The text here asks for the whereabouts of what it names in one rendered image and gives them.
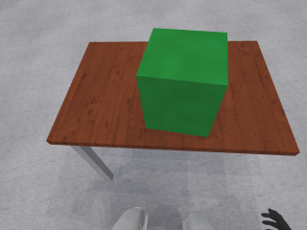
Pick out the carton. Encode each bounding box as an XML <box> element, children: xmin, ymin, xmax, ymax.
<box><xmin>136</xmin><ymin>28</ymin><xmax>228</xmax><ymax>137</ymax></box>

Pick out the right robot hand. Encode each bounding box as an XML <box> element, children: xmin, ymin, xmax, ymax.
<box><xmin>261</xmin><ymin>208</ymin><xmax>292</xmax><ymax>230</ymax></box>

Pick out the robot thigh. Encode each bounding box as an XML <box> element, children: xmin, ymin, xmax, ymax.
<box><xmin>182</xmin><ymin>215</ymin><xmax>217</xmax><ymax>230</ymax></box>
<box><xmin>111</xmin><ymin>208</ymin><xmax>149</xmax><ymax>230</ymax></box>

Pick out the robot right thigh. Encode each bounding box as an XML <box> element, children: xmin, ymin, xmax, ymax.
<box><xmin>182</xmin><ymin>215</ymin><xmax>217</xmax><ymax>230</ymax></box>

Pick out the robot left thigh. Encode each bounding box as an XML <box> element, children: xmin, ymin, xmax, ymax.
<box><xmin>111</xmin><ymin>208</ymin><xmax>149</xmax><ymax>230</ymax></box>

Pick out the table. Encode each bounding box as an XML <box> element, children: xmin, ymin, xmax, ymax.
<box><xmin>46</xmin><ymin>40</ymin><xmax>300</xmax><ymax>181</ymax></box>

